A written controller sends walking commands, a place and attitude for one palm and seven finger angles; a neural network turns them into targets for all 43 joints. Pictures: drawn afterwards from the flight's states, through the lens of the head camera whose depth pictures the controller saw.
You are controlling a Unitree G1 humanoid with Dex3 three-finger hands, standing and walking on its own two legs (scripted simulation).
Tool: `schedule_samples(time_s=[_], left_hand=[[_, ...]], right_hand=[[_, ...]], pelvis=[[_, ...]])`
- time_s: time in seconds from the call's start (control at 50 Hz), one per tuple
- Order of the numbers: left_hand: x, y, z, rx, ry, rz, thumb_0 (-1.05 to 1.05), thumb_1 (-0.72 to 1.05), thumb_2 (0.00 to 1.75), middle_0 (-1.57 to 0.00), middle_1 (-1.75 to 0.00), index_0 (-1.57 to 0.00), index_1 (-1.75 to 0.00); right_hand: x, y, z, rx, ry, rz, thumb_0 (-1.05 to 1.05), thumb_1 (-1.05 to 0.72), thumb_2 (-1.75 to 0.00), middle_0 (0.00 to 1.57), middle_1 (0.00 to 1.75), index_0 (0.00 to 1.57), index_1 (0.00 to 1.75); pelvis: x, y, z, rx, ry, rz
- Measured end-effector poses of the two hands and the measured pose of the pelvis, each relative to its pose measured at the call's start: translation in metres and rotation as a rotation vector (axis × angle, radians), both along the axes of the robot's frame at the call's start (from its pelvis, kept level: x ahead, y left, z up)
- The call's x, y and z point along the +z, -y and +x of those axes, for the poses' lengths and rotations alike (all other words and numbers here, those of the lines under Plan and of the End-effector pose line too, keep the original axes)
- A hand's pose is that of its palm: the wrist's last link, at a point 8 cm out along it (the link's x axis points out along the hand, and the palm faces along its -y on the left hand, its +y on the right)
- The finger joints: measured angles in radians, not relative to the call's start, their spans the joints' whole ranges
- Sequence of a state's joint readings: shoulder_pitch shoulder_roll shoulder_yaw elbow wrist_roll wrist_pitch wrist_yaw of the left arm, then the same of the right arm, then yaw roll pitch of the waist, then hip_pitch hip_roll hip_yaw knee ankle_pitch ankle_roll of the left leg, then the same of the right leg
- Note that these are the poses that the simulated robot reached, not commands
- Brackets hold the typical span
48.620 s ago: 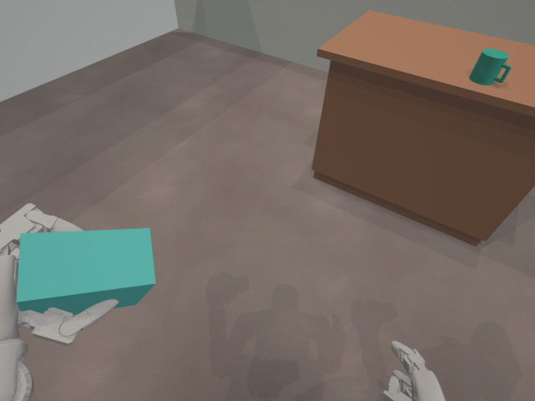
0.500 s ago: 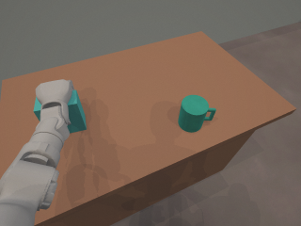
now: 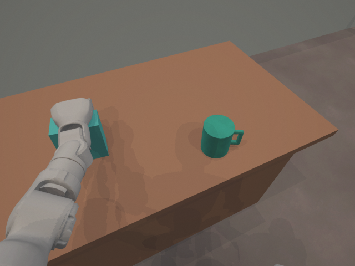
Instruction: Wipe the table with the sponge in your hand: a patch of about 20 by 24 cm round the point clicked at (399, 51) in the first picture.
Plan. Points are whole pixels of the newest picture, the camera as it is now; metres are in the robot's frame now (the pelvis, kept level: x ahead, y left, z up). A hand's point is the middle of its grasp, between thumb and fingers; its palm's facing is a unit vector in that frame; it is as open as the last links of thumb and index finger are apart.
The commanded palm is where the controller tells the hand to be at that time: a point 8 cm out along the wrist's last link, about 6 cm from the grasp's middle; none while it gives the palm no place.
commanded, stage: wipe back along the middle lane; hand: left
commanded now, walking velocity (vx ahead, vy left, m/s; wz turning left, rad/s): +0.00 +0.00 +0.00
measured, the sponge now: (83, 142) +0.42 +0.28 +0.01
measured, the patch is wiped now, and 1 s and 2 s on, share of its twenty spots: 0.50 0.70 0.80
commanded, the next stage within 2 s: slide across to the third lane in 1.50 s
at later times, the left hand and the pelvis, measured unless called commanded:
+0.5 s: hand (87, 141) +0.38 +0.24 +0.06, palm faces -0.03 -0.01 -1.00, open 10.2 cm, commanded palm +0.35 +0.21 +0.09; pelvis +0.00 -0.01 +0.00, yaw +0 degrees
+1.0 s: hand (92, 157) +0.34 +0.21 +0.06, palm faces +0.03 -0.03 -1.00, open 10.2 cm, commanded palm +0.29 +0.19 +0.09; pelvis +0.00 -0.01 +0.00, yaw -1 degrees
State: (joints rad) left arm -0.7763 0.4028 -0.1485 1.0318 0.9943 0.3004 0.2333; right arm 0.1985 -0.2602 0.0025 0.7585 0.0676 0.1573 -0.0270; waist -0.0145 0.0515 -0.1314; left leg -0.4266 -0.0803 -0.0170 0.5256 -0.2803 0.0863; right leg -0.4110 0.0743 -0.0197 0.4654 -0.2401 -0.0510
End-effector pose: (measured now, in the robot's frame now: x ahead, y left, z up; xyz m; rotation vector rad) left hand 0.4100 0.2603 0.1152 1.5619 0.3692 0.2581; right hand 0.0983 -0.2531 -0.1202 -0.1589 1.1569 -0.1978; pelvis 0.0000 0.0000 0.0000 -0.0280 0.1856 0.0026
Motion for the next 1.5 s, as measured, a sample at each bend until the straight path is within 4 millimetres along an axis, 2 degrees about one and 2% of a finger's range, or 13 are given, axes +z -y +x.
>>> schedule_samples(time_s=[0.1,0.2,0.36,0.56,0.74,1.2,1.5], left_hand=[[0.000,0.006,-0.007,0.000,0.015,-0.002,0.00,-0.51,1.06,-0.70,-1.37,-0.71,-1.39],[-0.001,0.011,-0.016,0.010,0.026,-0.006,0.00,-0.50,1.06,-0.69,-1.38,-0.70,-1.40],[-0.001,0.020,-0.030,0.018,0.030,-0.007,0.00,-0.49,1.06,-0.68,-1.39,-0.69,-1.41],[-0.001,0.033,-0.050,0.016,0.054,-0.014,-0.01,-0.49,1.06,-0.67,-1.39,-0.69,-1.41],[-0.002,0.043,-0.065,0.032,0.064,-0.019,-0.01,-0.49,1.06,-0.67,-1.39,-0.68,-1.41],[-0.002,0.059,-0.112,0.008,0.112,-0.049,0.00,-0.48,1.06,-0.67,-1.39,-0.68,-1.41],[-0.003,0.070,-0.131,-0.001,0.116,-0.053,0.00,-0.48,1.05,-0.66,-1.39,-0.68,-1.40]], right_hand=[[-0.001,0.009,-0.010,-0.022,-0.019,0.002,0.00,-0.91,-0.90,0.20,0.30,0.20,0.30],[0.001,0.013,-0.006,-0.027,-0.007,0.007,0.00,-0.91,-0.90,0.20,0.30,0.20,0.30],[0.010,0.012,0.023,-0.002,0.078,0.019,0.01,-0.91,-0.90,0.20,0.30,0.20,0.30],[0.021,0.000,0.065,0.056,0.177,0.047,0.00,-0.91,-0.90,0.20,0.30,0.20,0.30],[0.030,-0.012,0.088,0.098,0.229,0.070,0.00,-0.91,-0.90,0.20,0.30,0.20,0.30],[0.046,-0.013,0.094,0.111,0.323,0.093,0.01,-0.91,-0.90,0.20,0.30,0.20,0.30],[0.048,-0.021,0.098,0.142,0.357,0.130,0.01,-0.91,-0.90,0.20,0.30,0.20,0.30]], pelvis=[[0.001,0.005,0.001,-0.008,0.012,0.003],[0.002,0.009,0.001,-0.014,0.024,0.007],[0.003,0.013,-0.001,-0.014,0.042,0.011],[0.004,0.014,0.000,-0.009,0.061,0.016],[0.004,0.015,-0.001,-0.005,0.087,0.019],[0.004,0.015,-0.009,-0.029,0.142,0.023],[0.003,0.018,-0.014,-0.029,0.156,0.028]])
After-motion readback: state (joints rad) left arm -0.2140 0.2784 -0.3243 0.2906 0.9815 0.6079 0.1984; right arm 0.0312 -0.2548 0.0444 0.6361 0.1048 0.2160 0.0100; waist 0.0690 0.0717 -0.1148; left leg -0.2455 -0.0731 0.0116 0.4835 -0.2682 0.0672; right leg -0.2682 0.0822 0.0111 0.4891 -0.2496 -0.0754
